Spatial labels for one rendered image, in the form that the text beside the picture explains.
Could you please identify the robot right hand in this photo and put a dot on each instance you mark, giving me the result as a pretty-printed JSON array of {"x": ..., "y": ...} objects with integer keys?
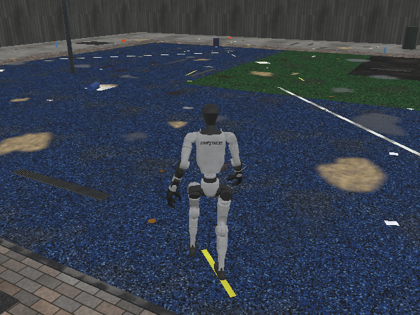
[{"x": 239, "y": 179}]

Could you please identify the right robot upper arm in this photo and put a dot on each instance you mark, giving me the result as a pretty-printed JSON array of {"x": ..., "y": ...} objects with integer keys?
[{"x": 233, "y": 146}]

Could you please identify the left robot forearm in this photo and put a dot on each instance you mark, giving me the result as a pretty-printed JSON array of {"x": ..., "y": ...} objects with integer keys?
[{"x": 177, "y": 177}]

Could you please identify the left robot thigh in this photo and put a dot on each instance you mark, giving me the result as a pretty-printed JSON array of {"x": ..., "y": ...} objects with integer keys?
[{"x": 194, "y": 192}]

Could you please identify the left robot upper arm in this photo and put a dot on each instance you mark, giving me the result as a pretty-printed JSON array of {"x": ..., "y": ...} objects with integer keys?
[{"x": 186, "y": 149}]

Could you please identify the robot left foot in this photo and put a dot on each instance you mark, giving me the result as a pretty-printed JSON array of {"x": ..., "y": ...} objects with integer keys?
[{"x": 192, "y": 250}]

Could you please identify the right robot forearm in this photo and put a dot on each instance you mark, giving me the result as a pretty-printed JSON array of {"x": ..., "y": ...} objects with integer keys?
[{"x": 238, "y": 170}]

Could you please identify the robot left hand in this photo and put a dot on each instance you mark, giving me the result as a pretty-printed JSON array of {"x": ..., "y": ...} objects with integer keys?
[{"x": 170, "y": 199}]

